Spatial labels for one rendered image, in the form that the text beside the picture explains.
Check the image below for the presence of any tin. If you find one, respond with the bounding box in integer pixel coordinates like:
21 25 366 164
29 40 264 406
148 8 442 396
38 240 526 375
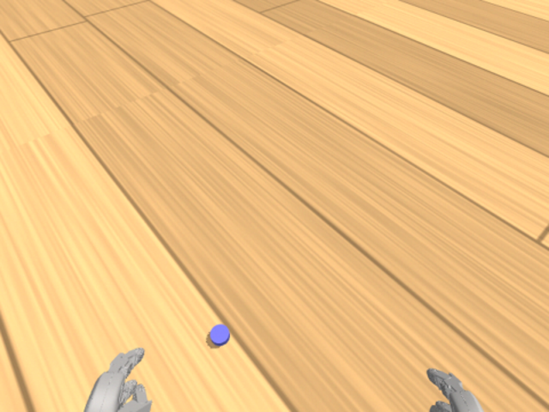
210 324 230 346

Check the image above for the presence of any left robot hand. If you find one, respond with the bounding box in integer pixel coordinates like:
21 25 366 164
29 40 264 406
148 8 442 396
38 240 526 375
84 348 152 412

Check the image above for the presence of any right robot hand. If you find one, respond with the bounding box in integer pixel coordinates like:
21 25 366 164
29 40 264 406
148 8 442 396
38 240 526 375
427 368 484 412

